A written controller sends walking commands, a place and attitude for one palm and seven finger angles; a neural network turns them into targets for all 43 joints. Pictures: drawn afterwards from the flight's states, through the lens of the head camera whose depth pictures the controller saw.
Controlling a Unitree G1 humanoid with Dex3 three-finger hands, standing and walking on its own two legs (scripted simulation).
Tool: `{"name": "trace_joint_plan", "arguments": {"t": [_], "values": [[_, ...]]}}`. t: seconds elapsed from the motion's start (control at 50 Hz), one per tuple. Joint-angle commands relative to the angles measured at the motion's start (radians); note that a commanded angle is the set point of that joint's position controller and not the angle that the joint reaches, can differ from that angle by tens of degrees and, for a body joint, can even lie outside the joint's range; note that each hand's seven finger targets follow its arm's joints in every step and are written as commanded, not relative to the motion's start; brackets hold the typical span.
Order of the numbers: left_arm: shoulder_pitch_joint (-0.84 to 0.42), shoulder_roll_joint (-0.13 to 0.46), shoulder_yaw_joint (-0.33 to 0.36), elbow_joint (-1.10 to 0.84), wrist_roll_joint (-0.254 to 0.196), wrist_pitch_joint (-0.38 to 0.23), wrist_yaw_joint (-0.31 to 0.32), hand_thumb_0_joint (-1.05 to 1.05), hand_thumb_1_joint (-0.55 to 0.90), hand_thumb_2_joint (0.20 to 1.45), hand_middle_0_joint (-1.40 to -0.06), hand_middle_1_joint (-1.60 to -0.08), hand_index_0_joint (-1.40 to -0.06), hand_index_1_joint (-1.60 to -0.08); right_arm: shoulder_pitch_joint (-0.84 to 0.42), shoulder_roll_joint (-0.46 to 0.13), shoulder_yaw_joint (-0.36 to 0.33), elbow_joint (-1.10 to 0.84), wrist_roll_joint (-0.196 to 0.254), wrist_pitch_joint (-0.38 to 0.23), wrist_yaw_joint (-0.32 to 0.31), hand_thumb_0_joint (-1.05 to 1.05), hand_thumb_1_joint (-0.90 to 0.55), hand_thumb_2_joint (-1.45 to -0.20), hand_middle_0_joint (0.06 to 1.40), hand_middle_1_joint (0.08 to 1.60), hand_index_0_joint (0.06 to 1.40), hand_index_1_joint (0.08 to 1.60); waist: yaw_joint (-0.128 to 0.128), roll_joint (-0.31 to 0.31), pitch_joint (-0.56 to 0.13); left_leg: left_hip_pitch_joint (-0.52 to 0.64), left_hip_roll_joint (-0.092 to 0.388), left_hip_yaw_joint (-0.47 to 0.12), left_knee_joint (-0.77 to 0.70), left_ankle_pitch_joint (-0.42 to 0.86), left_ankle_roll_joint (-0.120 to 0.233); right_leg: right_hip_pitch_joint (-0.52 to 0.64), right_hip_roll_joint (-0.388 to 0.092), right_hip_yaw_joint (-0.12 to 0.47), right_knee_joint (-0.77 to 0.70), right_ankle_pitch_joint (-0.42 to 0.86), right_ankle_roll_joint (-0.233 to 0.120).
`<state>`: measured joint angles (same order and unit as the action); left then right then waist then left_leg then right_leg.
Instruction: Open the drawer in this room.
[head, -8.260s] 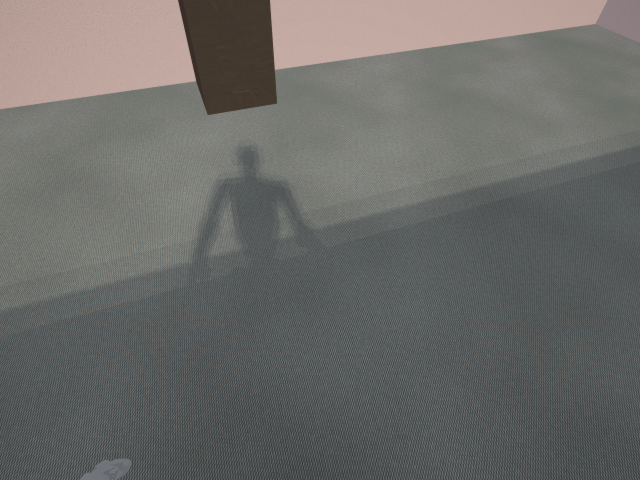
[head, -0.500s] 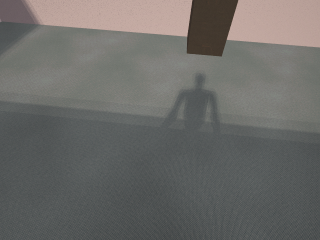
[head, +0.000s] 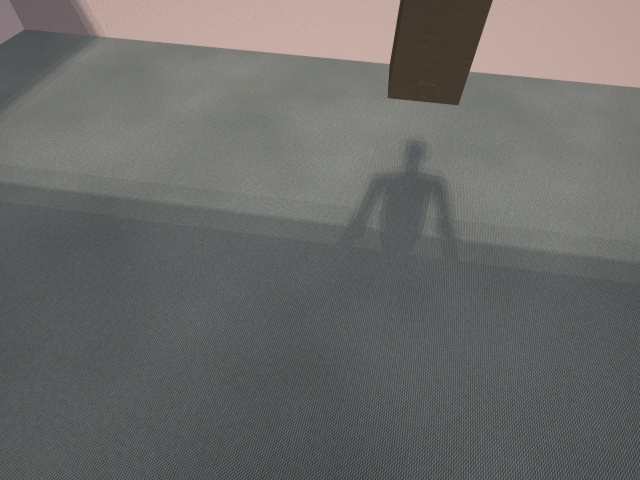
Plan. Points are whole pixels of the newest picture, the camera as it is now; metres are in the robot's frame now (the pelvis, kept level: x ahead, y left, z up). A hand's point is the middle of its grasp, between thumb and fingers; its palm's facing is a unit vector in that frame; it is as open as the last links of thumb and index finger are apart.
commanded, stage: turn or walk to find it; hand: left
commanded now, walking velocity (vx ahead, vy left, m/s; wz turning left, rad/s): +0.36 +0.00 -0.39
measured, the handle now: out of the picture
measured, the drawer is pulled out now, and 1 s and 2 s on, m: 0.00 0.00 0.00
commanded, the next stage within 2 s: stand and wait in 0.06 s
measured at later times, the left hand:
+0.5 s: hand out of the picture +0.08 +0.17 -0.18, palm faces -0.01 -0.98 -0.22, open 7.3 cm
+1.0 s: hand out of the picture +0.02 +0.20 -0.18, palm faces +0.08 -0.97 -0.24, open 7.4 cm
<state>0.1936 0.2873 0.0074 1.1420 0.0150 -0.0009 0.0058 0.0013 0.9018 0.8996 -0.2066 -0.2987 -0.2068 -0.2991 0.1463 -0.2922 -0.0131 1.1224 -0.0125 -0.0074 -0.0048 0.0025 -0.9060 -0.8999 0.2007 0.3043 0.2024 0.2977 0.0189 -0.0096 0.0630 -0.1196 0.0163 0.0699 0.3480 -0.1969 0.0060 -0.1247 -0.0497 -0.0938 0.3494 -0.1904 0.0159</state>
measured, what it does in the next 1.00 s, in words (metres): stands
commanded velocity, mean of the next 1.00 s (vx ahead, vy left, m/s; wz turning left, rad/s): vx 0.01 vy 0.00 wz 0.14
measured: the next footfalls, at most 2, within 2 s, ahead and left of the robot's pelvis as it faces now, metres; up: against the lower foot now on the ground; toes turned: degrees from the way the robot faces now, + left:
right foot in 1.74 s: +0.01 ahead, -0.11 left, +0.00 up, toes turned +10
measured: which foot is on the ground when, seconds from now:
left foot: down 0.00-1.00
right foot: down 0.00-1.00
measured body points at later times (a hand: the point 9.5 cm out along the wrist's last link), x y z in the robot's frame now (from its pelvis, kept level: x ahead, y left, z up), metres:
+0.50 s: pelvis +0.06 -0.02 -0.01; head +0.08 -0.02 +0.44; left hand +0.08 +0.22 -0.17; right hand +0.05 -0.24 -0.17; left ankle +0.00 +0.11 -0.75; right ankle +0.00 -0.13 -0.75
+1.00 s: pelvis +0.01 +0.00 -0.01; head +0.02 +0.01 +0.44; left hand +0.01 +0.25 -0.17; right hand +0.07 -0.24 -0.16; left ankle +0.00 +0.11 -0.75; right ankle +0.00 -0.13 -0.75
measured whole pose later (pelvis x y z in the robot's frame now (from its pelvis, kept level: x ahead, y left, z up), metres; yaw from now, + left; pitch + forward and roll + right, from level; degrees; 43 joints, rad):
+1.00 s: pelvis +0.01 +0.00 -0.01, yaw +3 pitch -2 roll +0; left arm 0.23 0.21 0.02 1.11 0.01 0.02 0.03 0.00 0.90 0.90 -0.20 -0.30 -0.21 -0.30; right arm 0.19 -0.19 -0.02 1.10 -0.01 0.01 -0.02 0.00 -0.91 -0.90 0.20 0.30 0.20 0.30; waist 0.01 -0.01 0.05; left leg -0.16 0.01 0.04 0.47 -0.27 0.01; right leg -0.14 -0.07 -0.13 0.45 -0.27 0.03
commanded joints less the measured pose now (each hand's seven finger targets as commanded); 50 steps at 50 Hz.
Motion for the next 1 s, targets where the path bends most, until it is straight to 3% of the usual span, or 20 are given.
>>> {"name": "trace_joint_plan", "arguments": {"t": [0.0, 0.04, 0.08, 0.1, 0.14, 0.18, 0.22, 0.26, 0.3, 0.4, 0.46, 0.56, 0.6, 0.64, 0.72, 0.84, 0.9, 0.98], "values": [[0.024, 0.07, 0.007, -0.028, 0.001, -0.007, 0.007, 0.0, 0.9, 0.9, -0.2, -0.3, -0.2, -0.3, 0.051, -0.072, -0.007, -0.031, -0.008, -0.007, -0.008, 0.0, -0.9, -0.9, 0.2, 0.3, 0.2, 0.3, -0.023, 0.036, -0.055, 0.001, 0.116, -0.087, -0.079, -0.18, -0.002, -0.051, -0.083, 0.13, -0.07, -0.164, -0.021], [0.049, 0.07, 0.013, -0.03, 0.008, 0.006, -0.003, 0.0, 0.9, 0.9, -0.2, -0.3, -0.2, -0.3, 0.072, -0.085, -0.014, -0.036, -0.014, 0.004, -0.007, 0.0, -0.9, -0.9, 0.2, 0.3, 0.2, 0.3, -0.023, 0.047, -0.001, -0.042, 0.131, -0.093, -0.094, -0.365, 0.008, -0.125, -0.057, 0.127, -0.041, -0.313, -0.028], [0.052, 0.065, 0.013, -0.038, 0.012, 0.008, -0.006, 0.0, 0.9, 0.9, -0.2, -0.3, -0.2, -0.3, 0.06, -0.095, -0.015, -0.047, -0.013, 0.005, -0.006, 0.0, -0.9, -0.9, 0.2, 0.3, 0.2, 0.3, -0.015, 0.063, 0.068, -0.104, 0.144, -0.116, -0.118, -0.38, 0.018, -0.151, -0.043, 0.121, -0.018, -0.267, -0.024], [0.06, 0.059, 0.011, -0.038, 0.011, 0.004, -0.005, 0.0, 0.9, 0.9, -0.2, -0.3, -0.2, -0.3, 0.059, -0.091, -0.012, -0.051, -0.01, 0.001, -0.008, 0.0, -0.9, -0.9, 0.2, 0.3, 0.2, 0.3, -0.01, 0.044, 0.086, -0.116, 0.142, -0.107, -0.101, -0.313, 0.018, -0.141, -0.046, 0.13, -0.014, -0.2, -0.026], [0.086, 0.06, 0.008, -0.03, 0.007, -0.009, 0.001, 0.0, 0.9, 0.9, -0.2, -0.3, -0.2, -0.3, 0.068, -0.074, -0.006, -0.049, -0.004, -0.011, -0.012, 0.0, -0.9, -0.9, 0.2, 0.3, 0.2, 0.3, -0.006, 0.008, 0.058, -0.079, 0.127, -0.07, -0.03, -0.096, 0.015, -0.112, -0.072, 0.157, -0.025, -0.057, -0.033], [0.093, 0.068, 0.009, -0.024, 0.001, -0.019, 0.007, 0.0, 0.9, 0.9, -0.2, -0.3, -0.2, -0.3, 0.089, -0.063, -0.002, -0.04, -0.002, -0.019, -0.018, 0.0, -0.9, -0.9, 0.2, 0.3, 0.2, 0.3, -0.013, -0.016, 0.025, -0.045, 0.12, -0.047, 0.011, 0.041, 0.006, -0.085, -0.085, 0.167, -0.016, 0.072, -0.039], [0.103, 0.071, 0.01, -0.021, -0.003, -0.027, 0.014, 0.0, 0.9, 0.9, -0.2, -0.3, -0.2, -0.3, 0.107, -0.067, -0.006, -0.033, 0.002, -0.023, -0.024, 0.0, -0.9, -0.9, 0.2, 0.3, 0.2, 0.3, -0.017, -0.026, -0.006, -0.013, 0.124, -0.037, 0.042, 0.188, 0.002, -0.042, -0.088, 0.152, 0.023, 0.28, -0.047], [0.118, 0.066, 0.013, -0.019, -0.007, -0.036, 0.022, 0.0, 0.9, 0.9, -0.2, -0.3, -0.2, -0.3, 0.132, -0.06, -0.006, -0.016, 0.003, -0.03, -0.033, 0.0, -0.9, -0.9, 0.2, 0.3, 0.2, 0.3, -0.017, -0.017, -0.083, 0.026, 0.129, -0.032, 0.065, 0.346, -0.002, 0.026, -0.094, 0.133, 0.061, 0.476, -0.048], [0.127, 0.062, 0.016, -0.017, -0.009, -0.039, 0.029, 0.0, 0.9, 0.9, -0.2, -0.3, -0.2, -0.3, 0.146, -0.055, -0.01, -0.005, 0.006, -0.031, -0.039, 0.0, -0.9, -0.9, 0.2, 0.3, 0.2, 0.3, -0.018, -0.003, -0.13, 0.053, 0.129, -0.024, 0.081, 0.411, -0.006, 0.063, -0.095, 0.123, 0.08, 0.56, -0.05], [0.131, 0.064, 0.025, -0.027, -0.009, -0.041, 0.039, 0.0, 0.9, 0.9, -0.2, -0.3, -0.2, -0.3, 0.159, -0.039, -0.02, 0.003, 0.008, -0.029, -0.046, 0.0, -0.9, -0.9, 0.2, 0.3, 0.2, 0.3, -0.016, -0.006, -0.144, 0.03, 0.117, -0.03, 0.095, 0.437, -0.004, 0.114, -0.108, 0.091, 0.1, 0.635, -0.051], [0.146, 0.028, 0.028, -0.033, -0.009, -0.027, 0.047, 0.0, 0.9, 0.9, -0.2, -0.3, -0.2, -0.3, 0.168, 0.013, -0.016, 0.002, 0.005, -0.015, -0.045, 0.0, -0.9, -0.9, 0.2, 0.3, 0.2, 0.3, -0.011, -0.014, -0.106, -0.032, 0.106, -0.022, 0.126, 0.413, -0.012, 0.115, -0.122, 0.073, 0.125, 0.624, -0.045], [0.138, 0.04, 0.043, -0.056, -0.004, -0.008, 0.049, 0.0, 0.9, 0.9, -0.2, -0.3, -0.2, -0.3, 0.146, 0.026, -0.025, -0.025, 0.003, 0.005, -0.036, 0.0, -0.9, -0.9, 0.2, 0.3, 0.2, 0.3, -0.004, -0.033, -0.069, -0.111, 0.086, -0.026, 0.192, 0.306, -0.018, 0.093, -0.165, 0.072, 0.131, 0.523, -0.062], [0.12, 0.034, 0.038, -0.066, -0.004, -0.008, 0.046, 0.0, 0.9, 0.9, -0.2, -0.3, -0.2, -0.3, 0.146, 0.024, -0.026, -0.027, 0.003, 0.005, -0.035, 0.0, -0.9, -0.9, 0.2, 0.3, 0.2, 0.3, -0.011, -0.029, -0.074, -0.075, 0.093, -0.037, 0.175, 0.308, -0.014, 0.053, -0.157, 0.063, 0.127, 0.476, -0.057], [0.081, 0.018, 0.032, -0.078, -0.005, -0.006, 0.044, 0.0, 0.9, 0.9, -0.2, -0.3, -0.2, -0.3, 0.159, 0.014, -0.029, -0.025, 0.001, 0.004, -0.034, 0.0, -0.9, -0.9, 0.2, 0.3, 0.2, 0.3, -0.024, 0.014, -0.046, -0.033, 0.116, -0.07, 0.137, 0.361, -0.003, -0.012, -0.124, 0.039, 0.128, 0.351, -0.039], [0.065, 0.021, 0.025, -0.077, -0.005, -0.007, 0.037, 0.0, 0.9, 0.9, -0.2, -0.3, -0.2, -0.3, 0.142, -0.027, -0.032, -0.026, 0.003, -0.007, -0.036, 0.0, -0.9, -0.9, 0.2, 0.3, 0.2, 0.3, -0.019, 0.061, -0.048, -0.009, 0.137, -0.113, 0.094, 0.438, 0.021, -0.01, -0.089, 0.028, 0.11, 0.242, -0.018], [0.049, 0.065, 0.028, -0.064, -0.002, -0.017, 0.028, 0.0, 0.9, 0.9, -0.2, -0.3, -0.2, -0.3, 0.084, -0.067, -0.036, -0.042, 0.005, -0.018, -0.033, 0.0, -0.9, -0.9, 0.2, 0.3, 0.2, 0.3, -0.015, 0.029, -0.026, -0.02, 0.124, -0.11, 0.033, 0.265, 0.021, 0.005, -0.1, 0.052, 0.029, 0.175, -0.026], [0.066, 0.023, 0.022, -0.058, -0.003, -0.002, 0.03, 0.0, 0.9, 0.9, -0.2, -0.3, -0.2, -0.3, 0.087, -0.021, -0.026, -0.05, 0.002, -0.005, -0.025, 0.0, -0.9, -0.9, 0.2, 0.3, 0.2, 0.3, -0.014, 0.042, 0.002, -0.08, 0.118, -0.118, 0.022, 0.185, 0.017, -0.004, -0.102, 0.035, 0.039, 0.102, -0.011], [0.08, 0.028, 0.032, -0.076, 0.002, 0.012, 0.031, 0.0, 0.9, 0.9, -0.2, -0.3, -0.2, -0.3, 0.07, -0.033, -0.032, -0.081, -0.001, 0.012, -0.017, 0.0, -0.9, -0.9, 0.2, 0.3, 0.2, 0.3, -0.005, 0.053, 0.028, -0.171, 0.121, -0.159, 0.01, 0.054, 0.029, -0.033, -0.1, 0.019, 0.059, -0.026, -0.002]]}}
